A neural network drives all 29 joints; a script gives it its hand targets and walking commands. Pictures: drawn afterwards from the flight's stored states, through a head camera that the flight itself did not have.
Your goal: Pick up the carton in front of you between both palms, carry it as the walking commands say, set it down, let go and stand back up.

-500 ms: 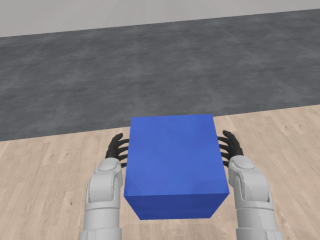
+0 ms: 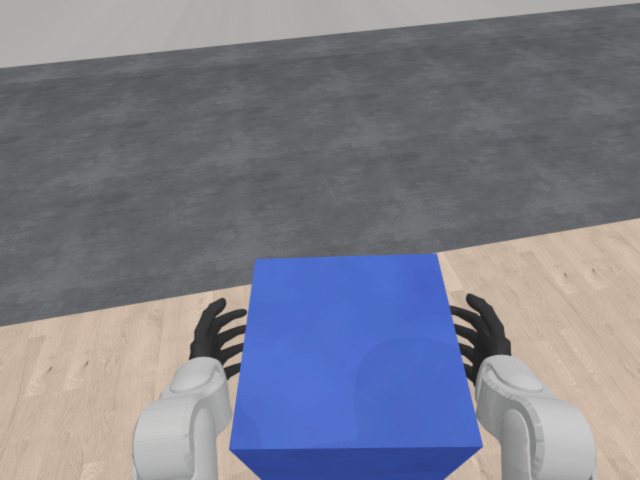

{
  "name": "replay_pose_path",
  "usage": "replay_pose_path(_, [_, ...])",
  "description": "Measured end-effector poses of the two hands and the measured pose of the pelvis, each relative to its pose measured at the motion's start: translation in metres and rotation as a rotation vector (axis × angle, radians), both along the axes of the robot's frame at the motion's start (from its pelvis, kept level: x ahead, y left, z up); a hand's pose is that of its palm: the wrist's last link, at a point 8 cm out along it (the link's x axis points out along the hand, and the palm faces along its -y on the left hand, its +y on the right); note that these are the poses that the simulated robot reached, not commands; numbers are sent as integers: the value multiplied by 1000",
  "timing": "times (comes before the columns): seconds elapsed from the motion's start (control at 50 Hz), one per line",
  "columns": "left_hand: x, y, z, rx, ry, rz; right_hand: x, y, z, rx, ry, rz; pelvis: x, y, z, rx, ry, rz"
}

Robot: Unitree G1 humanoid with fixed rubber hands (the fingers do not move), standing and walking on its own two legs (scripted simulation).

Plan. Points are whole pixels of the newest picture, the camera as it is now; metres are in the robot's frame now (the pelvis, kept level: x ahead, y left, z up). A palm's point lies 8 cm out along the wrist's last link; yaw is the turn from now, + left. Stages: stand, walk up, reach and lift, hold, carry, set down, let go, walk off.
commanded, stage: carry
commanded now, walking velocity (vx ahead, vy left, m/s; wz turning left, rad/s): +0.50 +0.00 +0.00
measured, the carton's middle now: (348, 381) +0.24 -0.01 +0.01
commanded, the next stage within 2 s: none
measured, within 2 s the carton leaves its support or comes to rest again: neither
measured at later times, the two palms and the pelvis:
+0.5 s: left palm (258, 187) +0.53 +0.11 +0.10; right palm (442, 176) +0.54 -0.19 +0.10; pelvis +0.31 -0.04 +0.00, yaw +2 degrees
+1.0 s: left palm (254, 109) +0.84 +0.15 +0.08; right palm (392, 101) +0.84 -0.15 +0.08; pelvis +0.57 +0.00 -0.01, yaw +0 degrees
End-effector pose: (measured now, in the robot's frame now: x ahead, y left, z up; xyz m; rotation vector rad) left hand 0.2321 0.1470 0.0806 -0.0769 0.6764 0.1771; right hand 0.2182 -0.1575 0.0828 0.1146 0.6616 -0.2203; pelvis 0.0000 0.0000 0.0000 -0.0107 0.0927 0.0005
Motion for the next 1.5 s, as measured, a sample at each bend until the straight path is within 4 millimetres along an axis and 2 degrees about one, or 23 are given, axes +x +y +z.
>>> replay_pose_path(0.06, [39, -9, -6, 9, -19, 24, 43, -11, -6, 10, -20, 4, 42, -12, -9, 4, -14, 4])
replay_pose_path(0.12, [81, -21, -15, 16, -53, 44, 92, -22, -19, 21, -55, 28, 88, -28, -26, 2, -37, 23])
replay_pose_path(0.16, [104, -27, -21, 14, -40, 52, 123, -26, -26, 30, -41, 52, 111, -37, -29, -8, -37, 36])
replay_pose_path(0.24, [132, -30, -17, -6, 17, 87, 170, -26, -22, 35, 15, 117, 151, -49, -13, 14, -26, 58])
replay_pose_path(0.34, [181, -30, 5, 9, -4, 112, 226, -25, -3, 27, -8, 153, 206, -54, 5, 39, -18, 55])
replay_pose_path(0.42, [236, -34, 19, 8, -49, 81, 272, -29, 10, 22, -53, 132, 257, -51, 9, 46, -17, 45])
replay_pose_path(0.5, [294, -33, 21, 6, -72, 44, 321, -29, 14, 17, -76, 95, 312, -43, 4, 40, -23, 35])
replay_pose_path(0.58, [356, -23, 6, -10, -61, 25, 376, -19, 3, 7, -63, 69, 373, -30, -8, 27, -32, 23])
replay_pose_path(0.66, [423, -7, -22, -32, -44, 13, 439, -3, -18, -15, -44, 54, 436, -12, -29, 29, -55, 4])
replay_pose_path(0.7, [451, -2, -32, -42, -7, 4, 464, 2, -25, -23, -6, 52, 456, -6, -29, 32, -52, -6])
replay_pose_path(0.76, [485, 1, -33, -37, 31, -18, 491, 5, -27, -26, 33, 33, 480, 1, -19, 17, -44, -16])
replay_pose_path(0.88, [549, 2, -19, -34, -5, -33, 550, 6, -12, -43, 1, 27, 526, 4, -6, 5, -39, -7])
replay_pose_path(1.06, [646, 4, 8, 32, -88, 69, 662, -1, 1, -20, -82, 19, 591, -7, -14, 13, -68, 11])
replay_pose_path(1.14, [689, 1, 15, 34, -83, 81, 705, -6, 6, -19, -75, 6, 610, -11, -13, 7, -52, 20])
replay_pose_path(1.2, [715, -2, 16, 23, -86, 87, 732, -9, 9, -18, -79, 4, 621, -15, -14, 6, -40, 26])
replay_pose_path(1.26, [731, -4, 12, 6, -85, 94, 750, -10, 8, -8, -78, 4, 631, -17, -15, 6, -29, 30])
replay_pose_path(1.32, [738, -5, 5, -13, -74, 101, 759, -10, 3, 8, -67, 7, 639, -20, -16, 6, -21, 32])
replay_pose_path(1.4, [742, -6, -3, -34, -64, 109, 764, -8, -4, 27, -57, 8, 645, -21, -14, 8, -17, 32])
replay_pose_path(1.5, [744, -4, -3, -39, -79, 111, 767, -7, -4, 29, -71, 8, 649, -21, -11, 8, -12, 32])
